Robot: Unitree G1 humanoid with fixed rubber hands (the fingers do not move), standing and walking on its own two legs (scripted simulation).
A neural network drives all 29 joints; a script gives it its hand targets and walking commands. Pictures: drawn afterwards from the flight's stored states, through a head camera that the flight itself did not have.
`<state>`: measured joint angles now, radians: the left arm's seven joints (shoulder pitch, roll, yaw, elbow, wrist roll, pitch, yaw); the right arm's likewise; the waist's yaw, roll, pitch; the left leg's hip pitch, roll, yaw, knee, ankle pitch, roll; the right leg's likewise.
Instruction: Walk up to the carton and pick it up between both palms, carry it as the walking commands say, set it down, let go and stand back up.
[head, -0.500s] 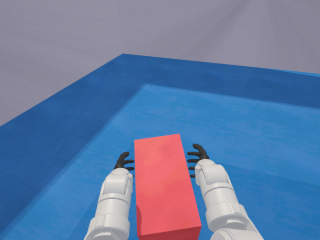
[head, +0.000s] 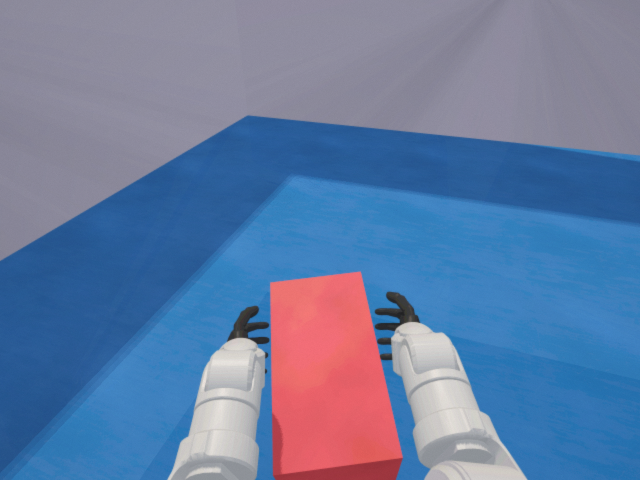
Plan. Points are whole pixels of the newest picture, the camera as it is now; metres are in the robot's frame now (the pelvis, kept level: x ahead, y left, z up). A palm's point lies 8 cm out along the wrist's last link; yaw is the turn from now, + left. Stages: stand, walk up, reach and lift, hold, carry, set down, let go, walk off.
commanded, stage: hold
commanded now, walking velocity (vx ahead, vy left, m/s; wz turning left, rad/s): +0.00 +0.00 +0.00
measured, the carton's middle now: (328, 385) +0.31 +0.00 -0.03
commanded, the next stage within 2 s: carry in 1.00 s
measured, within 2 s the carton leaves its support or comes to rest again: neither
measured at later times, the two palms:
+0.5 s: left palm (239, 357) +0.30 +0.12 +0.06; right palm (411, 344) +0.30 -0.11 +0.07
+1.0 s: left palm (238, 358) +0.29 +0.12 +0.06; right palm (411, 344) +0.30 -0.11 +0.07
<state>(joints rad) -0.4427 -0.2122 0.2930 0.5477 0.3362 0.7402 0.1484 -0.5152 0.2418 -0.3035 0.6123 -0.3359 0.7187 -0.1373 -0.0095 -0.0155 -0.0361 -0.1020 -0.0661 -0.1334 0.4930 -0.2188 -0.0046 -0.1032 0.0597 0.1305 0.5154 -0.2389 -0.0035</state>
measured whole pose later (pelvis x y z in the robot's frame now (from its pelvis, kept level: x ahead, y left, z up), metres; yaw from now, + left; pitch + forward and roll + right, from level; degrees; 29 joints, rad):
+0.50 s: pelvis +0.00 +0.00 +0.00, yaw +0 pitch -10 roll +0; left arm -0.41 -0.20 0.24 0.51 0.31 0.75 0.14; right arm -0.47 0.22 -0.26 0.56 -0.31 0.73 -0.12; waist -0.01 -0.01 -0.02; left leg -0.09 -0.06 -0.13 0.49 -0.22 0.00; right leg -0.10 0.06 0.13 0.50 -0.23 0.00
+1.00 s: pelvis +0.00 +0.00 +0.00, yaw +0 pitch -10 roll +0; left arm -0.41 -0.20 0.24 0.51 0.31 0.75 0.14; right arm -0.46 0.22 -0.26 0.56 -0.30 0.74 -0.11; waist 0.00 -0.02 -0.04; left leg -0.10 -0.06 -0.13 0.50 -0.22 0.00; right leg -0.10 0.06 0.12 0.51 -0.24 0.00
